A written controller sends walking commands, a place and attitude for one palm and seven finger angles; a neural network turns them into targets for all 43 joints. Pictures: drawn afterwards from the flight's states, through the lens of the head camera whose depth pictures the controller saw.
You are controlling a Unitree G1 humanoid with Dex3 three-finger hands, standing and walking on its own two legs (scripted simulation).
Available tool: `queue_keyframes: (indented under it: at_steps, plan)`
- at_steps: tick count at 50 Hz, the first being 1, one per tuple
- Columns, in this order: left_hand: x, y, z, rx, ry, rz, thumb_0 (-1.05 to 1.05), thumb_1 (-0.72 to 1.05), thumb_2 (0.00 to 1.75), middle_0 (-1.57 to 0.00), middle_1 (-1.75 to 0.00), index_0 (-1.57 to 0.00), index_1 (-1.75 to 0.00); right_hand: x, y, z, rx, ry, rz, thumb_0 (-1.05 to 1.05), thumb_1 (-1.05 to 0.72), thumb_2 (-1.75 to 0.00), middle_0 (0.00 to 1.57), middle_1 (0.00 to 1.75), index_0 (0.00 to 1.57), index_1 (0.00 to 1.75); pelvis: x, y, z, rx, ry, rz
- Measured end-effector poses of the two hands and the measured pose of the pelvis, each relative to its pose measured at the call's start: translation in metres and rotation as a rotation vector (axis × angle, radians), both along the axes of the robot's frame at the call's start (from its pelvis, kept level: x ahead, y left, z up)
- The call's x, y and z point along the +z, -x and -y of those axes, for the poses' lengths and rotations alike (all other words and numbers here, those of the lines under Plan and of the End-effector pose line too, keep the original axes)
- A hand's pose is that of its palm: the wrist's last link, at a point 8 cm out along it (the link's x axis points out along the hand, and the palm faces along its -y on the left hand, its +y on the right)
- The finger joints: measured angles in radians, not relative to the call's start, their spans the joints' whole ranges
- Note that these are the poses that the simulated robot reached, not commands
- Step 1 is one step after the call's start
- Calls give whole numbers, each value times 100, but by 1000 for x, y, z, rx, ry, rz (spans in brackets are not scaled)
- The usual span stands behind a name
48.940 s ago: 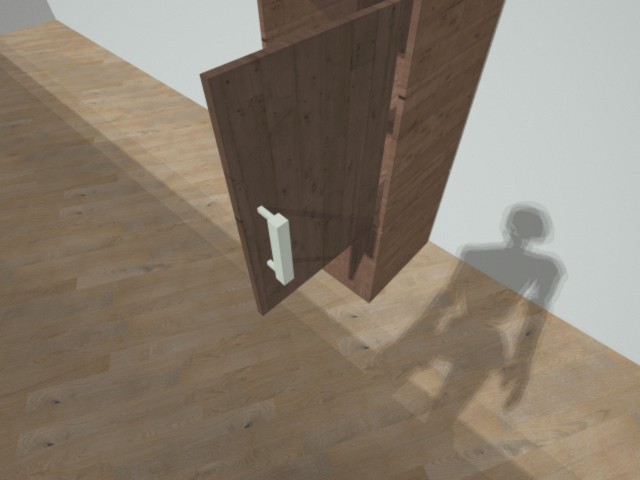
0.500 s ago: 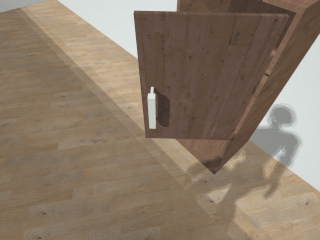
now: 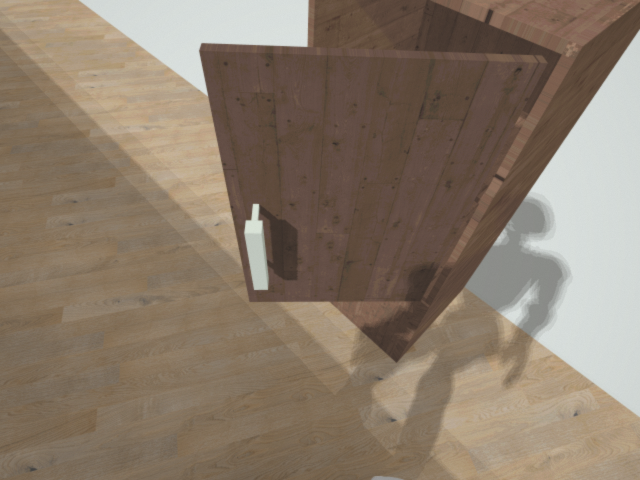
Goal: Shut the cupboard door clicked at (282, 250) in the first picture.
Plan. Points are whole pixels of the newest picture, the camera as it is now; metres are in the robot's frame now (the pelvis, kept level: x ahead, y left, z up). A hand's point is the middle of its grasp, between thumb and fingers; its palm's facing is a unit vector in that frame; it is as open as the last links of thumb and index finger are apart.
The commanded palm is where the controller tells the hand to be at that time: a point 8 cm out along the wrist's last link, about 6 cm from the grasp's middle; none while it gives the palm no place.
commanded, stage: come to a stop and stand still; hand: left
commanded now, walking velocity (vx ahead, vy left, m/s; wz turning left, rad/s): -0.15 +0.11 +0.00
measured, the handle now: (258, 248) +0.49 +0.12 -0.09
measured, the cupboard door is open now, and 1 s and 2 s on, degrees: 47 47 47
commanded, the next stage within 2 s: look again from close up in 0.82 s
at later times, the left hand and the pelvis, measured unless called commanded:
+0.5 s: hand out of the picture +0.05 +0.20 -0.18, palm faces +0.07 -0.97 -0.23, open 7.3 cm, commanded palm none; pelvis +0.01 +0.00 +0.00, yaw +1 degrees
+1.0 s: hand out of the picture +0.00 +0.16 -0.17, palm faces -0.01 -0.98 -0.19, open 7.3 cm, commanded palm none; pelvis -0.01 -0.01 +0.00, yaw +0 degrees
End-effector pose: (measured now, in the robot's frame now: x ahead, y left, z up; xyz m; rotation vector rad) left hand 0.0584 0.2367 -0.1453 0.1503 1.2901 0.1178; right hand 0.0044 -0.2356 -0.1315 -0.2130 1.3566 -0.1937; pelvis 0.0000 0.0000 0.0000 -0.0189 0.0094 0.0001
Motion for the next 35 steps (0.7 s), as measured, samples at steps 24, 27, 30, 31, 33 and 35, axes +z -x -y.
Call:
queue_keyframes:
  at_steps: [24,27,30,31,33,35]
  plan:
    - [-7,9,-9,74,-48,-16,0,91,89,-20,-30,-20,-30,5,-82,8,77,12,131,1,-91,-90,20,30,20,30,-4,-9,2,17,-20,12]
    - [-3,23,-13,80,-50,-46,0,91,89,-20,-30,-20,-30,6,-82,0,89,0,133,1,-91,-90,20,30,20,30,-1,-7,1,15,-19,13]
    - [1,36,-11,77,-57,-63,0,91,89,-20,-30,-20,-30,2,-79,-5,83,-28,134,1,-91,-90,20,30,20,30,0,-5,2,10,-25,14]
    - [1,40,-10,74,-61,-65,0,91,89,-20,-30,-20,-30,-1,-77,-6,77,-39,136,1,-91,-90,20,30,20,30,-1,-4,4,7,-33,13]
    - [2,49,-6,67,-67,-81,0,91,89,-20,-30,-20,-30,-6,-73,-7,57,-61,134,1,-91,-90,20,30,20,30,-2,-2,5,-1,-37,15]
    - [7,56,1,57,-61,-100,0,91,89,-20,-30,-20,-30,-8,-66,-9,40,-80,126,1,-91,-90,20,30,20,30,1,-1,5,1,-28,19]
